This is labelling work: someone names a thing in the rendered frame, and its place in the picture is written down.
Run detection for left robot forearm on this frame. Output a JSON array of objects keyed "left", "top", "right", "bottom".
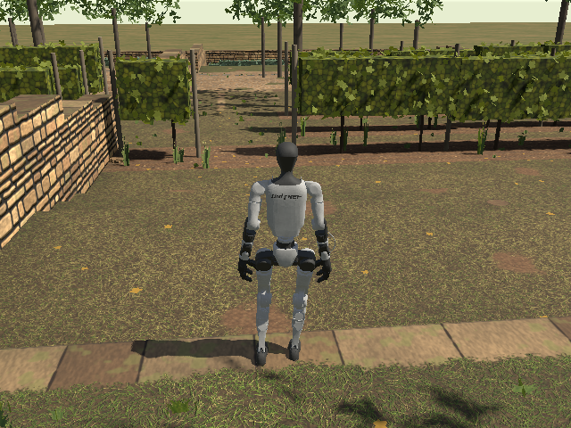
[{"left": 239, "top": 217, "right": 256, "bottom": 260}]

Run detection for right robot upper arm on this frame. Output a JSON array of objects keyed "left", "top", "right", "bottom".
[{"left": 305, "top": 181, "right": 325, "bottom": 231}]

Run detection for right robot foot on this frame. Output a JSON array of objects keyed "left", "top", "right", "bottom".
[{"left": 288, "top": 339, "right": 301, "bottom": 361}]

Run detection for left robot upper arm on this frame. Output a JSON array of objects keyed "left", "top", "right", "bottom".
[{"left": 246, "top": 180, "right": 268, "bottom": 231}]

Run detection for right robot forearm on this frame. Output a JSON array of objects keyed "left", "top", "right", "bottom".
[{"left": 315, "top": 218, "right": 330, "bottom": 260}]

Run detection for robot right hand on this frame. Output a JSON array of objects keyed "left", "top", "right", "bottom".
[{"left": 311, "top": 258, "right": 332, "bottom": 283}]

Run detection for robot right thigh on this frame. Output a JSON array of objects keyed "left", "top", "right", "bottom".
[{"left": 292, "top": 248, "right": 316, "bottom": 309}]

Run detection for robot left hand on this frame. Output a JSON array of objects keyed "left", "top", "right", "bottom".
[{"left": 238, "top": 258, "right": 259, "bottom": 282}]

